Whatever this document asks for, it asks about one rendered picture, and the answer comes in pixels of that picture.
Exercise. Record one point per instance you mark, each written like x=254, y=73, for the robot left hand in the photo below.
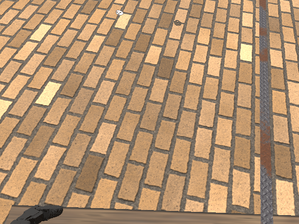
x=36, y=214

